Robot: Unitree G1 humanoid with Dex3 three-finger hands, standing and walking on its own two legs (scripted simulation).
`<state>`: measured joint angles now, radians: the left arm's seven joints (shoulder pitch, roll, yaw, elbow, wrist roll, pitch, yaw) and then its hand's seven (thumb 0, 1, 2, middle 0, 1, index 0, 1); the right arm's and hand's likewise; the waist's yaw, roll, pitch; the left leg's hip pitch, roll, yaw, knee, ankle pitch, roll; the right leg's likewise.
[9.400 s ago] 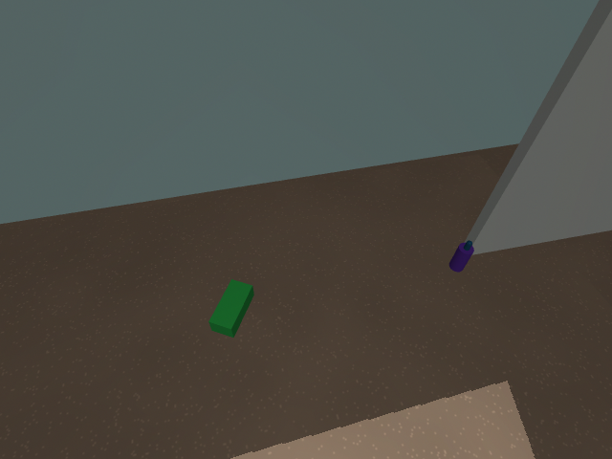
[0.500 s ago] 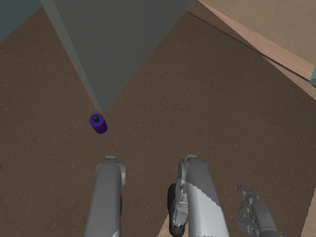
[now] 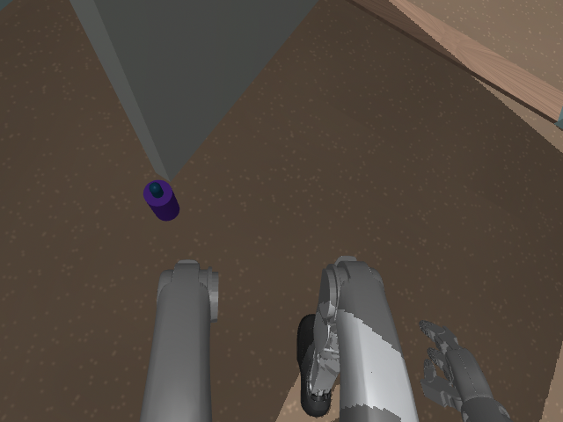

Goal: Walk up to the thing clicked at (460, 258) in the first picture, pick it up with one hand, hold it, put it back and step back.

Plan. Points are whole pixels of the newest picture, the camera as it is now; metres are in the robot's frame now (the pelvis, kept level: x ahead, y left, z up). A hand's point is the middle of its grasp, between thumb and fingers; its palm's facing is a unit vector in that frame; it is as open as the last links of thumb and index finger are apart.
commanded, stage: go down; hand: left
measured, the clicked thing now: (161, 198) +0.48 +0.22 -0.34
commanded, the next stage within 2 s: approach in 0.84 s
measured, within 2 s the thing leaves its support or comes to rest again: neither
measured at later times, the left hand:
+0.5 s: hand out of the picture +0.39 +0.41 -0.02, palm faces +0.18 -0.98 -0.09, open 17.4 cm
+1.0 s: hand out of the picture +0.39 +0.41 -0.03, palm faces +0.18 -0.98 -0.08, open 17.4 cm
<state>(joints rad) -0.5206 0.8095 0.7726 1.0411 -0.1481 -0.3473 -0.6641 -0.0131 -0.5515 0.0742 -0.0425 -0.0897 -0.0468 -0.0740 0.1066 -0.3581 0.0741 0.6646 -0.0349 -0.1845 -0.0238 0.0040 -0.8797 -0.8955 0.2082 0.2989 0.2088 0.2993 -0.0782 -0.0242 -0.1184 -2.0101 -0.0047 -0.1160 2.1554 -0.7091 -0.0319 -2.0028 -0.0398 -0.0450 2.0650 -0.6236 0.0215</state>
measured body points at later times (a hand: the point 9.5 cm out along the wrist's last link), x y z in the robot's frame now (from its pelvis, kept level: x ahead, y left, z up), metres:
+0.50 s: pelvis +0.00 +0.01 -0.03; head +0.20 +0.07 +0.37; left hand +0.37 +0.46 -0.01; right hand +0.14 -0.28 -0.12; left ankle +0.08 +0.13 -0.38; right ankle +0.11 -0.13 -0.38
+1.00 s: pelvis -0.01 +0.00 -0.05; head +0.20 +0.07 +0.35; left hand +0.38 +0.46 -0.03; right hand +0.13 -0.28 -0.14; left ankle +0.08 +0.13 -0.38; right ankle +0.11 -0.13 -0.38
